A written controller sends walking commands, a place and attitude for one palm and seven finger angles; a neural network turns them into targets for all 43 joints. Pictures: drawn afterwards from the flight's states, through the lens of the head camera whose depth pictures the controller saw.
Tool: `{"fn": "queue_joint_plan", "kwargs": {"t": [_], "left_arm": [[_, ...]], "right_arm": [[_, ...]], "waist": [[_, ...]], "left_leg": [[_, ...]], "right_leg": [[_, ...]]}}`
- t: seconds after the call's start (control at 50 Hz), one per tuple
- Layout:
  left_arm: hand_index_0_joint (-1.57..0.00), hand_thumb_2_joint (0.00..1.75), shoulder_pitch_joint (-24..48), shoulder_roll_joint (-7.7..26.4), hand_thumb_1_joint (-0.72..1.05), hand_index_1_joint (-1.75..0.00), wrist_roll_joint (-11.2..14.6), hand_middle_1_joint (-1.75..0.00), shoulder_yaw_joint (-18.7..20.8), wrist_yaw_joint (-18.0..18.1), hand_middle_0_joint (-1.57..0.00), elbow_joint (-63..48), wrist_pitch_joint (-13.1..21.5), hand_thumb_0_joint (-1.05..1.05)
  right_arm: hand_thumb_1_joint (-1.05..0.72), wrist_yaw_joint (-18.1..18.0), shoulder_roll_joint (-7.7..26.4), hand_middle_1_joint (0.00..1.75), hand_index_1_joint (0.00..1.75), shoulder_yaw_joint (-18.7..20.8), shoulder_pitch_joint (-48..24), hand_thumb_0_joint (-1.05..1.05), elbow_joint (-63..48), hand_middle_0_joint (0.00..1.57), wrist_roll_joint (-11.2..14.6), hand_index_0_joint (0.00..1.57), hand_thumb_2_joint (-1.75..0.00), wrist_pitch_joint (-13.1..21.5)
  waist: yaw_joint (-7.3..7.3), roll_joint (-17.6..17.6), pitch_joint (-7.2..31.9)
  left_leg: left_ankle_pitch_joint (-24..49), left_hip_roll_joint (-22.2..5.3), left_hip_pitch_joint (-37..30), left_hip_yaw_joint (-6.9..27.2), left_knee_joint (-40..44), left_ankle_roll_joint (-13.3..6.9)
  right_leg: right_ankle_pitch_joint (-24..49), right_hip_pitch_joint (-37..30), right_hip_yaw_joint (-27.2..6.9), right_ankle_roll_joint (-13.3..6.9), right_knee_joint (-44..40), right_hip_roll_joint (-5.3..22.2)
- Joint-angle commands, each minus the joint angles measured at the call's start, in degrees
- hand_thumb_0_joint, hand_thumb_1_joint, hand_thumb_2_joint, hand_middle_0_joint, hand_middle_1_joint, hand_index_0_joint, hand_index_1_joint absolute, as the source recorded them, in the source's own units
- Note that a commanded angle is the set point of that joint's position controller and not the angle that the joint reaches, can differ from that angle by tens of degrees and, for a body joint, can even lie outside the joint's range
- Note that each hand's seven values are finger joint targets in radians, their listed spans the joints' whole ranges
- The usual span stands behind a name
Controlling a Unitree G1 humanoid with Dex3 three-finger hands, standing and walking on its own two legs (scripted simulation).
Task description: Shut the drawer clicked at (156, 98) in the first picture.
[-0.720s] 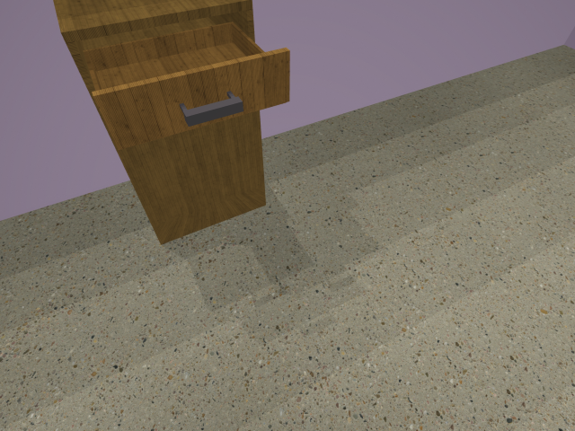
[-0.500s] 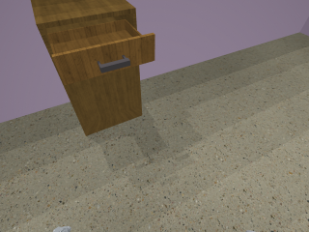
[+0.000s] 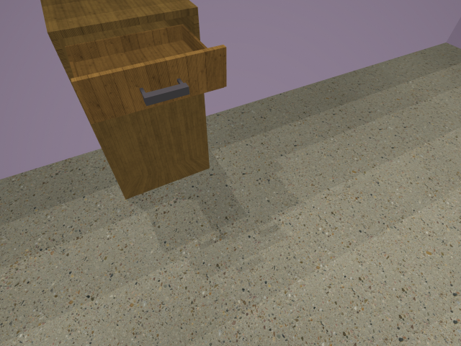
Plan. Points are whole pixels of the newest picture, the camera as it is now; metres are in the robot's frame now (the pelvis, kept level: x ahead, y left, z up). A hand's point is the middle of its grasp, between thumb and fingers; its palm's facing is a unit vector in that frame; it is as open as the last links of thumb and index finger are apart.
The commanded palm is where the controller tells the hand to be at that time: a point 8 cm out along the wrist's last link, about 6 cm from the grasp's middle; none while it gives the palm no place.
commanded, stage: stand and wait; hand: left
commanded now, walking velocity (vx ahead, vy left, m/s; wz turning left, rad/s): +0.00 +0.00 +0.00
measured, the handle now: (164, 90) +0.79 +0.25 +0.01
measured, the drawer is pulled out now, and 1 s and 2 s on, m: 0.28 0.28 0.28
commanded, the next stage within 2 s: look at it before walking up in 0.10 s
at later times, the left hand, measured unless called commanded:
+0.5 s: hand out of the picture +0.03 +0.20 -0.17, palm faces +0.00 -0.97 -0.24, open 7.4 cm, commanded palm none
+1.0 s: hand out of the picture -0.03 +0.18 -0.18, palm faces -0.01 -0.98 -0.19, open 7.4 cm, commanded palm none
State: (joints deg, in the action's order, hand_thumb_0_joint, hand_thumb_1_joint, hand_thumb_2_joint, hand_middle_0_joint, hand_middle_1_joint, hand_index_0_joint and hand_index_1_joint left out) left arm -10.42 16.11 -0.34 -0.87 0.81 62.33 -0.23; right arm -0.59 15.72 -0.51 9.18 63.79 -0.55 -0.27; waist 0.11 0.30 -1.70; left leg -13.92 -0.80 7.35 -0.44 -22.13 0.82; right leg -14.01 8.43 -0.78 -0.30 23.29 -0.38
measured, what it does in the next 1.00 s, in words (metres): stands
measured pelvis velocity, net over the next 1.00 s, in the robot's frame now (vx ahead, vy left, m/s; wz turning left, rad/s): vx -0.03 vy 0.01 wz -0.06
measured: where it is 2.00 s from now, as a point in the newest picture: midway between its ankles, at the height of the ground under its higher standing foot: outside the picture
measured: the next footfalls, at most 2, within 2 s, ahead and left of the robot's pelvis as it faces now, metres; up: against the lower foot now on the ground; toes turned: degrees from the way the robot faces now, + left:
left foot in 1.64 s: +0.29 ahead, +0.06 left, +0.00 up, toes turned -20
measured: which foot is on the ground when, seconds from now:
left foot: down 0.00-1.00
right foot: down 0.00-1.00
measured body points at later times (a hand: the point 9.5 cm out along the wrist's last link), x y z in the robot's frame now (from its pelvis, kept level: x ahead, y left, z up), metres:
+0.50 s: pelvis -0.01 +0.00 +0.00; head -0.01 +0.00 +0.45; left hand +0.03 +0.25 -0.15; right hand +0.02 -0.24 -0.16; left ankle -0.02 +0.13 -0.74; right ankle -0.02 -0.11 -0.74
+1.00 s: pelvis -0.03 +0.01 -0.01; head -0.02 +0.01 +0.44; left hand -0.03 +0.23 -0.17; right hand -0.03 -0.22 -0.17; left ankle -0.02 +0.13 -0.74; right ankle -0.02 -0.11 -0.74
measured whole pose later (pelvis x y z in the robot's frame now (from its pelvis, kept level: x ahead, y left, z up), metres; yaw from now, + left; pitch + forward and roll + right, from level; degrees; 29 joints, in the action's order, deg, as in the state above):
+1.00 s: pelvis -0.03 +0.01 -0.01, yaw -4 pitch -1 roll +0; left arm -17.5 9.4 -0.8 0.9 1.0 63.2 -1.8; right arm -1.7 8.6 1.3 14.7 64.1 -0.5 -0.9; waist 1.0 -0.4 -1.9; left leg -15.3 -1.6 11.4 -3.7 -27.8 0.3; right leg -14.0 13.8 -4.0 -0.1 28.9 -1.3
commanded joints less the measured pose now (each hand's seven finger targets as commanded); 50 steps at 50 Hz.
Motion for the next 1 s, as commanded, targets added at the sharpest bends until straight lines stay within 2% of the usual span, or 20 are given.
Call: {"fn": "queue_joint_plan", "kwargs": {"t": [0.0,0.1,0.2,0.34,0.6,0.76,0.86,0.92,0.96,0.98], "left_arm": [[-0.2,0.9,0.29,9.22,0.9,-0.3,-0.14,-0.3,1.99,0.68,-0.2,-3.13,1.23,0.0],[-0.2,0.9,-0.59,8.45,0.9,-0.3,-0.17,-0.3,2.04,0.82,-0.2,-2.52,1.35,0.0],[-0.2,0.9,-1.42,7.02,0.9,-0.3,-0.18,-0.3,1.92,0.9,-0.2,-1.92,1.23,0.0],[-0.2,0.9,-2.62,5.61,0.9,-0.3,-0.21,-0.3,1.83,1.03,-0.2,-1.48,1.3,0.0],[-0.2,0.9,-5.71,2.62,0.9,-0.3,-0.32,-0.3,1.49,1.19,-0.2,-0.76,1.05,0.0],[-0.2,0.9,-7.55,1.08,0.9,-0.3,-0.36,-0.3,1.39,1.33,-0.2,-0.14,0.98,0.0],[-0.2,0.9,-8.04,0.39,0.9,-0.3,-0.41,-0.3,2.08,1.21,-0.2,-0.57,0.04,0.0],[-0.2,0.9,-7.07,0.81,0.9,-0.3,-0.61,-0.3,3.41,0.64,-0.2,-2.5,-0.84,0.0],[-0.2,0.9,-7.84,0.4,0.9,-0.3,-0.99,-0.3,3.95,-0.04,-0.2,-3.64,-1.32,0.0],[-0.2,0.9,-8.03,-0.16,0.9,-0.3,-1.25,-0.3,4.26,-0.44,-0.2,-4.46,-1.47,0.0]], "right_arm": [[-0.9,-0.75,8.57,0.3,0.3,1.53,-0.94,0.0,-2.47,0.2,-0.07,0.2,-0.9,1.52],[-0.9,-0.85,7.48,0.3,0.3,1.57,0.34,0.0,-1.6,0.2,-0.05,0.2,-0.9,1.56],[-0.9,-0.96,6.24,0.3,0.3,1.51,1.44,0.0,-1.14,0.2,-0.02,0.2,-0.9,1.52],[-0.9,-1.09,4.96,0.3,0.3,1.45,2.84,0.0,-0.74,0.2,-0.02,0.2,-0.9,1.68],[-0.9,-1.18,2.05,0.3,0.3,1.34,5.52,0.0,-0.06,0.2,0.06,0.2,-0.9,1.47],[-0.9,-1.26,0.48,0.3,0.3,1.34,7.63,0.0,0.4,0.2,0.19,0.2,-0.9,1.4],[-0.9,-1.67,-0.08,0.3,0.3,2.02,8.5,0.0,0.3,0.2,0.16,0.2,-0.9,0.84],[-0.9,-1.96,1.41,0.3,0.3,3.29,7.8,0.0,-1.61,0.2,0.09,0.2,-0.9,0.22],[-0.9,-1.73,3.02,0.3,0.3,4.21,7.97,0.0,-2.76,0.2,-0.29,0.2,-0.9,-0.1],[-0.9,-1.59,3.98,0.3,0.3,4.85,8.1,0.0,-3.54,0.2,-0.51,0.2,-0.9,-0.13]], "waist": [[0.04,-0.76,3.01],[0.01,-0.61,2.84],[0.01,-0.49,1.01],[-0.08,-0.63,1.06],[0.02,-0.57,-1.75],[-0.05,-0.52,-1.89],[-0.12,0.88,-3.01],[-0.28,1.75,-2.43],[-0.2,4.01,-2.09],[-0.19,5.77,-2.77]], "left_leg": [[11.8,-5.42,-1.0,3.63,2.52,-1.75],[11.56,-5.39,-0.78,3.46,2.48,-1.63],[10.02,-5.37,0.03,3.4,2.83,-1.62],[10.82,-5.31,-0.12,3.55,2.82,-1.6],[7.51,-4.9,1.44,3.77,3.04,-1.76],[6.27,-4.79,2.15,3.83,2.86,-1.81],[4.54,-5.68,1.71,2.54,1.11,-1.91],[0.09,-7.66,2.69,2.74,0.01,-2.66],[-14.91,-9.83,3.42,4.93,2.76,-4.02],[-22.82,-11.82,4.32,7.47,5.37,-5.42]], "right_leg": [[12.94,-0.01,-4.46,-0.99,-3.31,6.7],[12.91,0.02,-4.61,-1.13,-3.36,6.61],[10.66,1.24,-4.63,-1.03,-3.85,6.33],[11.2,1.26,-4.57,-1.0,-3.7,6.19],[5.81,3.58,-4.38,-0.72,-4.67,5.72],[4.33,3.77,-4.0,-0.65,-4.38,5.42],[4.25,7.65,-5.38,-0.98,-2.33,4.67],[2.76,11.03,-6.4,-1.35,1.53,3.22],[-9.63,13.71,-5.38,-1.53,4.87,0.94],[-13.68,15.85,-4.01,-1.36,8.46,-0.65]]}}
